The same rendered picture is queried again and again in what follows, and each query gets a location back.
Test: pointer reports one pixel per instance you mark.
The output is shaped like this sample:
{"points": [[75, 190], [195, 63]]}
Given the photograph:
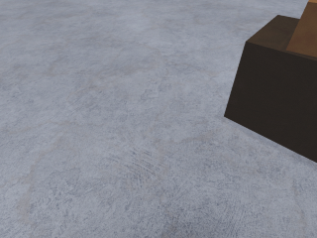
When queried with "carton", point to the carton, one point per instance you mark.
{"points": [[304, 38]]}

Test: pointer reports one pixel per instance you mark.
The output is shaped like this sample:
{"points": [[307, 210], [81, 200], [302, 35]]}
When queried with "pedestal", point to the pedestal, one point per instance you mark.
{"points": [[275, 91]]}

